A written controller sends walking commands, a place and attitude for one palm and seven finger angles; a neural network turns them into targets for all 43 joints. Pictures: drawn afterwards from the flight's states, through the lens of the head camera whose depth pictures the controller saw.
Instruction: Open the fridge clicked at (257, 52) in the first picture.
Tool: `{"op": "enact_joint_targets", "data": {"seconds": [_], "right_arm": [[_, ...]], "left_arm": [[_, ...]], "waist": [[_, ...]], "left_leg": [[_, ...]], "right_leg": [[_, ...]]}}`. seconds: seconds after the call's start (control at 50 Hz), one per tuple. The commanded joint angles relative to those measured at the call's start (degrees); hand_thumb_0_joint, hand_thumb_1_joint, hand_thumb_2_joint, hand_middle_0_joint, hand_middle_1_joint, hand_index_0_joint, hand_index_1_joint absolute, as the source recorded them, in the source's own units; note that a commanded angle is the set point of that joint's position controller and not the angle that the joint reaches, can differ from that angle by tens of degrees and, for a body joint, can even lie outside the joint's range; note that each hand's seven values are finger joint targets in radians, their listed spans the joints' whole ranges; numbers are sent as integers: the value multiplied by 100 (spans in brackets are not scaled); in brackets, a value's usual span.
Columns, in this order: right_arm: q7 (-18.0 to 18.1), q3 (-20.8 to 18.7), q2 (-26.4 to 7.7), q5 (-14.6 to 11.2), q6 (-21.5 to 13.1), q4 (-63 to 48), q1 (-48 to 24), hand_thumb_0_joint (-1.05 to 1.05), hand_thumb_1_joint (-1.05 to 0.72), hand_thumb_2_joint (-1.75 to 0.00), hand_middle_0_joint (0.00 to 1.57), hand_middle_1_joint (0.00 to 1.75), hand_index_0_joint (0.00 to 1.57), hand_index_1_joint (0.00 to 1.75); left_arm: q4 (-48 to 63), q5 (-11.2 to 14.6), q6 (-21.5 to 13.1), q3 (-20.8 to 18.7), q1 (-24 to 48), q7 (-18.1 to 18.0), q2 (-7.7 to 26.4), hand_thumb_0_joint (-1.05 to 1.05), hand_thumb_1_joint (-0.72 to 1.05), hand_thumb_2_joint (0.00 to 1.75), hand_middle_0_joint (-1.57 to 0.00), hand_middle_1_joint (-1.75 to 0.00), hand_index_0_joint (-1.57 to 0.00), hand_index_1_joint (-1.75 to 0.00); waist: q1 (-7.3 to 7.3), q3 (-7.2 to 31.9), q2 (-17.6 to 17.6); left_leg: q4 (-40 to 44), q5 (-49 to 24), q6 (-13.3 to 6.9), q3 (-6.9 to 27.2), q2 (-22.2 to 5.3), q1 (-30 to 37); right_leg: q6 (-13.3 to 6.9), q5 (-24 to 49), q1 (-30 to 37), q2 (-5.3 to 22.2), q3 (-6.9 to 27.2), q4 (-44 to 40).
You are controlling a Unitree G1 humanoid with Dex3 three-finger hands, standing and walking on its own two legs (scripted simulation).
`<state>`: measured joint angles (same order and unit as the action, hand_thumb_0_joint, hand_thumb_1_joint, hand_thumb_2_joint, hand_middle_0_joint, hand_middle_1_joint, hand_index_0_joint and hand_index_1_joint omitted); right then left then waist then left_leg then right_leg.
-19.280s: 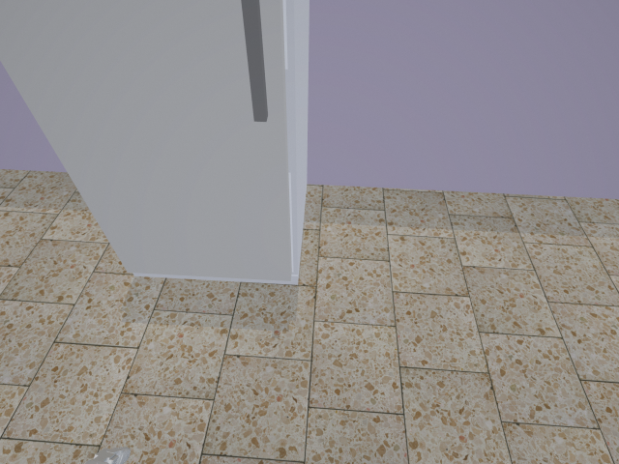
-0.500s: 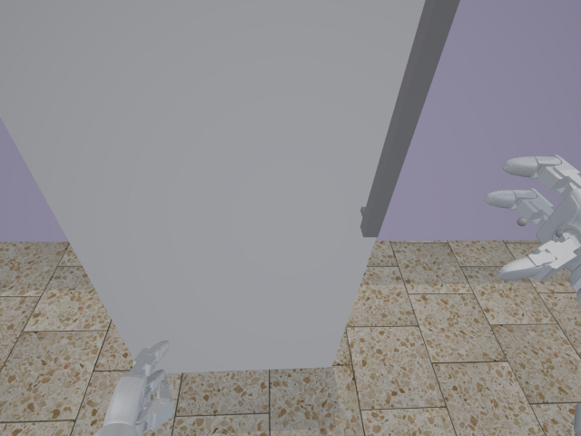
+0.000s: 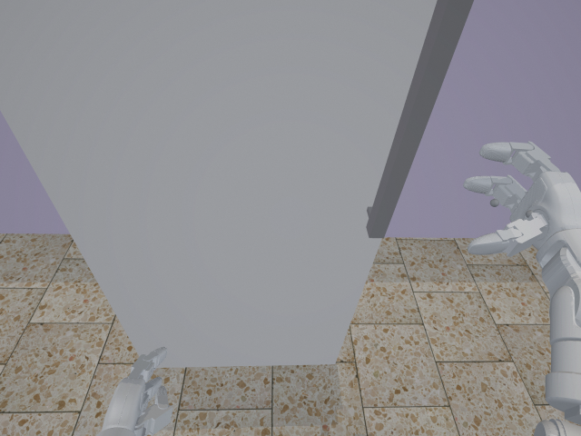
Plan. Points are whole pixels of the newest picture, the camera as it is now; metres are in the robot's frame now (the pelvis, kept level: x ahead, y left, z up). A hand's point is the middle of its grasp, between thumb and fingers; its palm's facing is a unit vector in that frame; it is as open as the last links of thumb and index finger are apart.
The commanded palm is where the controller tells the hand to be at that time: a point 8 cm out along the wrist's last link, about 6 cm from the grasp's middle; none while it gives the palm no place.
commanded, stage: move the hooked fingers beside the handle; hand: right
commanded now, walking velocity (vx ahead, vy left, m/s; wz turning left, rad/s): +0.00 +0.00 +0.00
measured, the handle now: (403, 129) +0.48 -0.13 +0.22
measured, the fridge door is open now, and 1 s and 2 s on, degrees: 0 0 0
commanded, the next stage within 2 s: feel for the door with the fingertips in 1.50 s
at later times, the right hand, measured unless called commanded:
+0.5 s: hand (475, 183) +0.39 -0.22 +0.20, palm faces +0.00 +1.00 -0.02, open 14.0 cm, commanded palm +0.37 -0.27 +0.20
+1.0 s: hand (461, 173) +0.42 -0.21 +0.19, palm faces -0.01 +1.00 -0.01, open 14.0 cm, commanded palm +0.39 -0.26 +0.20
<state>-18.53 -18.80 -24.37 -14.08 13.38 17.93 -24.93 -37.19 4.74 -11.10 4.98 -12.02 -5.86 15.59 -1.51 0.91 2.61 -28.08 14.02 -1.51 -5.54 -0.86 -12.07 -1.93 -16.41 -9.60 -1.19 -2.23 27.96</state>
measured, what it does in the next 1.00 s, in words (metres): stands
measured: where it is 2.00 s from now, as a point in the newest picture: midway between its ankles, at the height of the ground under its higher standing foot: outside the picture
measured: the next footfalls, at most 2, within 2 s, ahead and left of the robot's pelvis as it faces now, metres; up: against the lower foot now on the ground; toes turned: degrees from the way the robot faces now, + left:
none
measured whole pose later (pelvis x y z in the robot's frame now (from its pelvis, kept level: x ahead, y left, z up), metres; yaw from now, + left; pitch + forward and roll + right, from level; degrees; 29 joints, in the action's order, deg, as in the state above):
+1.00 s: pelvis +0.01 -0.01 +0.00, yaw +2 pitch +2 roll +0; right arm -16.8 -19.1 -25.9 -11.4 5.6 38.3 -37.1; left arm -38.0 4.5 -7.7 3.2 -18.6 -4.8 16.4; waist 2.0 2.4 1.6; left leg -26.9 13.0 -1.2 -3.9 -0.2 -15.5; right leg -2.3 -16.4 -12.6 -0.7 -3.9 27.4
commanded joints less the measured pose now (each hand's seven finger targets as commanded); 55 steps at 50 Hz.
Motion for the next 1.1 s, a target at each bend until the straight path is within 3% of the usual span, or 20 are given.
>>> {"op": "enact_joint_targets", "data": {"seconds": [0.0, 0.08, 0.14, 0.18, 0.2, 0.3, 0.34, 0.4, 0.46, 0.6, 0.66, 0.68, 0.76, 0.8, 0.86, 0.9, 0.94, 1.0, 1.06, 1.08], "right_arm": [[-4, -593, -1604, -113, -459, -993, -2316, 0, 50, -30, 30, 120, 30, 120], [-59, -538, -1587, -86, -354, -528, -2322, 0, 50, -30, 30, 120, 30, 120], [-64, -662, -1837, -56, -420, -605, -2654, 0, 50, -30, 30, 120, 30, 120], [-86, -491, -1654, -78, -569, -915, -2913, 0, 50, -30, 30, 120, 30, 120], [-80, -530, -1693, -88, -615, -905, -2806, 0, 50, -30, 30, 120, 30, 120], [-97, -326, -1582, -61, -618, -284, -3086, 0, 50, -30, 30, 120, 30, 120], [-55, -219, -1512, -17, -627, -267, -3290, 0, 50, -30, 30, 120, 30, 120], [7, -309, -1633, -30, -687, 46, -3340, 0, 50, -30, 30, 120, 30, 120], [51, -256, -1554, -2, -804, 14, -3624, 0, 50, -30, 30, 120, 30, 120], [110, -357, -1769, 113, -918, 736, -3698, 0, 50, -30, 30, 120, 30, 120], [93, -239, -1706, 137, -1050, 683, -4197, 0, 50, -30, 30, 120, 30, 120], [110, -420, -1869, 140, -1097, 748, -4114, 0, 50, -30, 30, 120, 30, 120], [53, -214, -1551, 90, -1086, 919, -3900, 0, 50, -30, 30, 120, 30, 120], [77, -279, -1650, 118, -1050, 1133, -3776, 0, 50, -30, 30, 120, 30, 120], [125, -172, -1583, 153, -1056, 1068, -4093, 0, 50, -30, 30, 120, 30, 120], [169, -466, -1893, 150, -1176, 807, -3943, 0, 50, -30, 30, 120, 30, 120], [134, -306, -1677, 137, -1277, 244, -4078, 0, 50, -30, 30, 120, 30, 120], [103, -544, -1816, 71, -1202, 537, -3592, 0, 50, -30, 30, 120, 30, 120], [75, -335, -1515, 86, -1049, 380, -3423, 0, 50, -30, 30, 120, 30, 120], [78, -325, -1439, 65, -987, 421, -3269, 0, 50, -30, 30, 120, 30, 120]], "left_arm": [[870, -18, -296, -323, 607, -54, 690, 0, 90, 90, -20, -30, -20, -30], [877, 16, -217, -339, 545, -39, 734, 0, 90, 90, -20, -30, -20, -30], [904, 15, -174, -360, 505, -30, 755, 0, 90, 90, -20, -30, -20, -30], [958, 13, -196, -355, 518, -24, 710, 0, 90, 90, -20, -30, -20, -30], [963, 2, -198, -368, 489, -21, 719, 0, 90, 90, -20, -30, -20, -30], [807, 34, -155, -392, 330, -62, 798, 0, 90, 90, -20, -30, -20, -30], [813, 38, -152, -379, 326, -68, 777, 0, 90, 90, -20, -30, -20, -30], [735, 20, -116, -400, 203, -70, 838, 0, 90, 90, -20, -30, -20, -30], [768, 8, -121, -386, 213, -52, 787, 0, 90, 90, -20, -30, -20, -30], [697, -11, -22, -428, -38, -30, 857, 0, 90, 90, -20, -30, -20, -30], [688, -9, -33, -425, -96, -22, 841, 0, 90, 90, -20, -30, -20, -30], [669, -20, -31, -441, -144, -23, 846, 0, 90, 90, -20, -30, -20, -30], [672, -7, -9, -444, -193, 15, 853, 0, 90, 90, -20, -30, -20, -30], [641, -13, 33, -470, -271, 14, 902, 0, 90, 90, -20, -30, -20, -30], [652, -4, 42, -456, -269, 17, 885, 0, 90, 90, -20, -30, -20, -30], [696, -34, 44, -506, -303, 27, 910, 0, 90, 90, -20, -30, -20, -30], [804, -43, 4, -465, -173, 57, 823, 0, 90, 90, -20, -30, -20, -30], [724, -45, 24, -497, -262, 61, 865, 0, 90, 90, -20, -30, -20, -30], [799, -20, 14, -470, -145, 87, 826, 0, 90, 90, -20, -30, -20, -30], [810, -20, 11, -475, -136, 100, 824, 0, 90, 90, -20, -30, -20, -30]], "waist": [[-22, 1502, -139], [19, 1245, -160], [50, 1421, -90], [72, 1652, 225], [62, 1711, -24], [182, 1381, -79], [198, 1429, 225], [208, 1461, -255], [201, 1632, 67], [232, 1573, -238], [308, 1685, 98], [272, 1746, -6], [267, 1664, 21], [270, 1536, -322], [328, 1452, -66], [234, 1827, -252], [201, 2128, 363], [160, 1903, -118], [149, 1646, 190], [143, 1577, 1]], "left_leg": [[297, -1575, -76, 385, -132, 464], [319, -1545, -63, 396, -144, 345], [318, -1660, -68, 436, -156, 437], [274, -1775, -91, 435, -157, 467], [265, -1832, -84, 436, -144, 513], [357, -1442, -78, 429, -140, 249], [343, -1367, -102, 425, -140, 163], [376, -1346, -85, 426, -124, 229], [339, -1431, -106, 448, -142, 271], [352, -1491, -92, 488, -142, 310], [331, -1534, -120, 494, -130, 252], [313, -1597, -126, 465, -111, 295], [302, -1599, -123, 454, -98, 202], [333, -1461, -115, 429, -91, 186], [336, -1319, -124, 438, -93, 68], [302, -1553, -122, 464, -87, 317], [228, -1853, -146, 496, -102, 441], [257, -1917, -128, 450, -77, 459], [237, -1869, -143, 428, -87, 322], [244, -1798, -135, 403, -78, 271]], "right_leg": [[21, 1571, 402, 218, 427, -314], [1, 1434, 175, 202, 368, -342], [-8, 1516, 210, 210, 355, -302], [14, 1685, 418, 201, 363, -277], [0, 1761, 424, 236, 364, -249], [-6, 1387, 267, 244, 374, -312], [17, 1368, 337, 227, 406, -329], [-17, 1342, 233, 247, 411, -329], [5, 1419, 322, 225, 406, -338], [-25, 1396, 87, 273, 330, -349], [-6, 1443, 196, 252, 365, -331], [2, 1561, 228, 268, 385, -324], [15, 1579, 209, 272, 364, -333], [-8, 1455, 60, 304, 370, -357], [0, 1291, 28, 280, 390, -393], [-24, 1590, 173, 302, 371, -324], [26, 1958, 452, 271, 366, -298], [23, 2008, 307, 324, 347, -305], [62, 2019, 275, 298, 358, -358], [69, 1953, 251, 309, 380, -366]]}}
